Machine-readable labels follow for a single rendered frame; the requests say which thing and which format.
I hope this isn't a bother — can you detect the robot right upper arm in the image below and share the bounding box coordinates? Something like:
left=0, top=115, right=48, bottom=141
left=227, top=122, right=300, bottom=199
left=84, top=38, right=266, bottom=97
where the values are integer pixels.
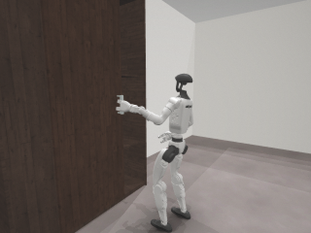
left=189, top=100, right=193, bottom=127

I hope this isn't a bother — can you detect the wardrobe door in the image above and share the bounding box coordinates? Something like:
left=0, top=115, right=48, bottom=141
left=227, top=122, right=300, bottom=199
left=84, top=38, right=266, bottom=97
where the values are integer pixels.
left=0, top=0, right=60, bottom=233
left=40, top=0, right=125, bottom=233

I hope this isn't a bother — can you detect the robot left forearm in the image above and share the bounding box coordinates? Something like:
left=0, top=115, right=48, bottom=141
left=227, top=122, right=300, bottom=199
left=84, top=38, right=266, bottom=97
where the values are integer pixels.
left=128, top=104, right=162, bottom=124

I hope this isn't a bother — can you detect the robot left hand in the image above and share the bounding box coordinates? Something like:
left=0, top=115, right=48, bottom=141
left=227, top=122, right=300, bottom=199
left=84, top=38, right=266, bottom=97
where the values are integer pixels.
left=116, top=99, right=131, bottom=113

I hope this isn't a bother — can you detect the left robot shin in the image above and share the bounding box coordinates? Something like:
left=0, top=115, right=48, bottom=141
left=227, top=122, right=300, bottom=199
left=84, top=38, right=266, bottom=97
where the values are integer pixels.
left=153, top=184, right=167, bottom=225

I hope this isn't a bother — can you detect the handle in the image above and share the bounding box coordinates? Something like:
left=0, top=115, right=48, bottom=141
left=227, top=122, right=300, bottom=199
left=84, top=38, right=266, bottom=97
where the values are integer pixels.
left=118, top=95, right=124, bottom=115
left=8, top=100, right=18, bottom=131

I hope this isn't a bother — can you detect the robot right hand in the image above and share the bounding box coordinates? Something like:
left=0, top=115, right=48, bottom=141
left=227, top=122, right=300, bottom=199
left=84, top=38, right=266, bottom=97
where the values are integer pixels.
left=158, top=131, right=172, bottom=143

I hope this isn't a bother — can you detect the robot right thigh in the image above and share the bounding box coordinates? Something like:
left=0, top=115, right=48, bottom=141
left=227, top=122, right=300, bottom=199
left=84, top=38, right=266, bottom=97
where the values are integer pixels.
left=169, top=145, right=188, bottom=184

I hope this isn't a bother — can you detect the robot left upper arm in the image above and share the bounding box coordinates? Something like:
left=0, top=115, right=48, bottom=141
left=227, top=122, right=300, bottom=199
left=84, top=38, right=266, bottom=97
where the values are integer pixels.
left=154, top=97, right=182, bottom=125

